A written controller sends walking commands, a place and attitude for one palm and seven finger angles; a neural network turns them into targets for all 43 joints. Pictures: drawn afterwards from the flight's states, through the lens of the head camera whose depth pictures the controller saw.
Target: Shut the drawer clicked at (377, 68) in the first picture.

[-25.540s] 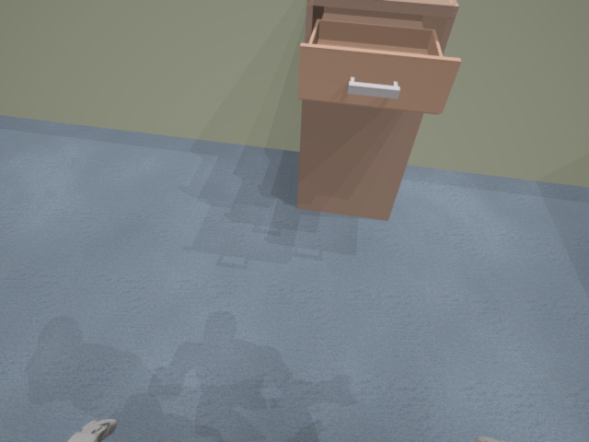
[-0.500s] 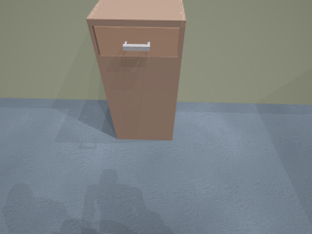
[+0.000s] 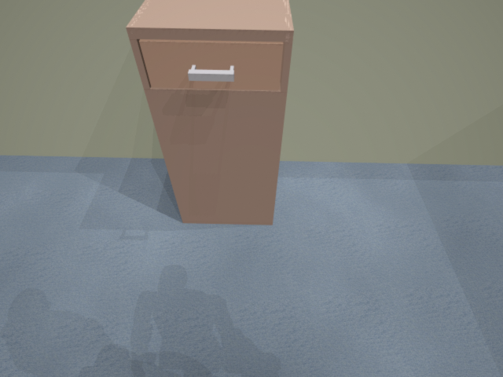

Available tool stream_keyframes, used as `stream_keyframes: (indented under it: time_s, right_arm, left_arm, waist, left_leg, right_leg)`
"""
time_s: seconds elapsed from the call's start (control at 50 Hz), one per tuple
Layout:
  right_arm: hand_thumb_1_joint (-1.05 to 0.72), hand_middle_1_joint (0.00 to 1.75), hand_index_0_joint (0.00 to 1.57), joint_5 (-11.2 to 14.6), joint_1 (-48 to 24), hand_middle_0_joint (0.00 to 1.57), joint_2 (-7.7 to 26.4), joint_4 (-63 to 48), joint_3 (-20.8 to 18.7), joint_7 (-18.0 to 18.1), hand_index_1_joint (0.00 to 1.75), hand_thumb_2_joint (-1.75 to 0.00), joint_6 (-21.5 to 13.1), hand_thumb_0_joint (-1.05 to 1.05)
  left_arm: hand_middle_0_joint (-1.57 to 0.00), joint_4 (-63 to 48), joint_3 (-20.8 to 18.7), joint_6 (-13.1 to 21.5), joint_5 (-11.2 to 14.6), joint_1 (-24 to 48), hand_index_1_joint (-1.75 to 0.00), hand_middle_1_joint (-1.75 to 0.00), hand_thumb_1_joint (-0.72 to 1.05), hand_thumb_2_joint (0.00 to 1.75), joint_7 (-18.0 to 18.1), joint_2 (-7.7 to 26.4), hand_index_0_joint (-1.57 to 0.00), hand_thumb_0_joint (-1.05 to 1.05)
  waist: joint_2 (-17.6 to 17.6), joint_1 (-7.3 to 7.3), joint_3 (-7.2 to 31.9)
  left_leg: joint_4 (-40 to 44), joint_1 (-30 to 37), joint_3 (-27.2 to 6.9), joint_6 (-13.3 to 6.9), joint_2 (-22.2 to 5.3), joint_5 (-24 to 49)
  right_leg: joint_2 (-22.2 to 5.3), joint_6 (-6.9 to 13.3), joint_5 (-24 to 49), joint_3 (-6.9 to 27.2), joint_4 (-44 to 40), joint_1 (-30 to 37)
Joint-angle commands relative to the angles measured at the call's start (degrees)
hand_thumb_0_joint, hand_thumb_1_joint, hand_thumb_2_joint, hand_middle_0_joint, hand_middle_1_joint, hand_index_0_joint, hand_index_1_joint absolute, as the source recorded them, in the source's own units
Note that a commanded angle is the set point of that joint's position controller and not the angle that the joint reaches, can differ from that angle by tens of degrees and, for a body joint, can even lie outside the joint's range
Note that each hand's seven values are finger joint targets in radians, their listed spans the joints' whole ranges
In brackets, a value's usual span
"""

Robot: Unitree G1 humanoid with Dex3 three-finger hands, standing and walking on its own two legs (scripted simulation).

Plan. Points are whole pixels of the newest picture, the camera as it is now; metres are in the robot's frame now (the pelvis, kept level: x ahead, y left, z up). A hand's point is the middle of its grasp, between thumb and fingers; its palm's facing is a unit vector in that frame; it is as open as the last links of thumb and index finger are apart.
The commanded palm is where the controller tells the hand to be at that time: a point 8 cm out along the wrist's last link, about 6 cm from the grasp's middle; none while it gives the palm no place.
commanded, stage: look to check the result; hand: left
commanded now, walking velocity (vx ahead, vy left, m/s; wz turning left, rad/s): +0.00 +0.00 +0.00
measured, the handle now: (212, 71) +0.86 +0.16 +0.04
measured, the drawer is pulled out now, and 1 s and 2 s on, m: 0.00 0.00 0.00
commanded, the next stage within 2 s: stand and wait in 0.38 s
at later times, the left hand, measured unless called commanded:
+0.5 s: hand out of the picture +0.07 +0.21 -0.16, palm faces +0.00 -0.96 -0.29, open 7.4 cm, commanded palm none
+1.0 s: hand out of the picture +0.10 +0.21 -0.15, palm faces -0.02 -0.94 -0.33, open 7.4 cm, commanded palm none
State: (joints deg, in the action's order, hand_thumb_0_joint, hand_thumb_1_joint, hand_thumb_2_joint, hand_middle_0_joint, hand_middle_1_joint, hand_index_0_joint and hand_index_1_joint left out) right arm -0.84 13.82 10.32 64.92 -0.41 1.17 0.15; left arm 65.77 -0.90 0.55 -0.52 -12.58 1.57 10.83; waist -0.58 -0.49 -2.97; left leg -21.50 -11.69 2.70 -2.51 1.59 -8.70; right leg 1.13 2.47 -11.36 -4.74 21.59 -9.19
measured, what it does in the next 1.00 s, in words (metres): stands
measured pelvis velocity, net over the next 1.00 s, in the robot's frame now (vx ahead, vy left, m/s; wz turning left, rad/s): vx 0.02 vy -0.03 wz -0.02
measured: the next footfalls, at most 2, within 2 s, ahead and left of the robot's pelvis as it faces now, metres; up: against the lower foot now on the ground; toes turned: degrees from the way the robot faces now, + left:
none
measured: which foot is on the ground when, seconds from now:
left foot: down 0.00-1.00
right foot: down 0.00-1.00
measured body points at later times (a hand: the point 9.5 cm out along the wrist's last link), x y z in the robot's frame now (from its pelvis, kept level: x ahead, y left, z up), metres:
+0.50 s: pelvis +0.02 -0.01 +0.00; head +0.03 -0.02 +0.45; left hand +0.07 +0.26 -0.14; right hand +0.07 -0.28 -0.15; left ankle +0.03 +0.09 -0.74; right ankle +0.01 -0.09 -0.74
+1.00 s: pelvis +0.02 -0.03 +0.00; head +0.03 -0.04 +0.45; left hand +0.10 +0.26 -0.13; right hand +0.08 -0.32 -0.14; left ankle +0.03 +0.09 -0.74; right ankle +0.01 -0.09 -0.74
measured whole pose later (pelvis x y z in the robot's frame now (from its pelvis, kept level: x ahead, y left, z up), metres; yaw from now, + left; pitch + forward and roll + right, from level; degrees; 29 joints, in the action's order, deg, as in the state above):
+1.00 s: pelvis +0.02 -0.03 +0.00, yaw -1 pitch -2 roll +0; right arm -0.7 7.9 17.8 64.6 -0.4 0.6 0.3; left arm 65.4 -1.1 1.1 -0.4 -6.8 0.9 17.1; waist -0.8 -0.6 -2.7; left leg -18.0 -6.9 2.9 0.1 -0.8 -9.3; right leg 3.8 4.6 -10.7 -4.0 16.2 -3.9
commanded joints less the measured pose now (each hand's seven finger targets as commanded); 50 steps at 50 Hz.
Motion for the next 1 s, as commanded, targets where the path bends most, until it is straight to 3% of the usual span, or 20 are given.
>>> stream_keyframes:
  time_s: [0.0, 0.54, 0.8, 0.98]
  right_arm:
    - [-0.9, 0.3, 0.2, 0.0, 1.39, 0.2, 7.94, -1.62, -1.15, 0.69, 0.3, -0.9, -1.06, 0.0]
    - [-0.9, 0.3, 0.2, 0.03, -6.07, 0.2, 15.42, -2.74, -1.68, 0.3, 0.3, -0.9, -1.25, 0.0]
    - [-0.9, 0.3, 0.2, 0.07, -6.76, 0.2, 17.2, -3.06, -1.75, 0.32, 0.3, -0.9, -1.25, 0.0]
    - [-0.9, 0.3, 0.2, 0.04, -6.73, 0.2, 17.5, -3.02, -1.64, 0.31, 0.3, -0.9, -0.97, 0.0]
  left_arm:
    - [-0.2, -1.64, -1.08, 1.16, 0.04, -1.09, -0.3, -0.3, 0.9, 0.9, 0.19, 8.38, -0.2, 0.0]
    - [-0.2, -2.8, -1.88, 1.84, -0.04, 5.43, -0.3, -0.3, 0.9, 0.9, -0.32, 15.31, -0.2, 0.0]
    - [-0.2, -3.26, -2.07, 2.06, 0.11, 7.05, -0.3, -0.3, 0.9, 0.9, -0.24, 17.36, -0.2, 0.0]
    - [-0.2, -3.16, -2.01, 1.86, 0.17, 7.46, -0.3, -0.3, 0.9, 0.9, -0.26, 17.7, -0.2, 0.0]
  waist:
    - [0.4, -0.06, 1.79]
    - [0.06, -0.05, 2.83]
    - [0.69, -0.14, 5.16]
    - [-0.03, -0.19, 3.57]
  left_leg:
    - [4.38, 2.21, -7.91, 0.29, -7.96, 2.9]
    - [5.31, 5.62, -7.28, 1.0, -8.83, 5.03]
    - [4.93, 7.0, -6.35, 1.31, -9.03, 7.42]
    - [5.22, 6.72, -6.1, 1.47, -9.02, 5.53]
  right_leg:
    - [-8.28, 0.75, 1.22, 8.12, -5.63, -0.28]
    - [-8.94, 0.38, 6.89, 9.65, -8.2, 2.11]
    - [-9.5, -0.72, 14.67, 9.88, -8.05, 5.11]
    - [-9.4, -1.0, 12.29, 10.35, -9.0, 4.35]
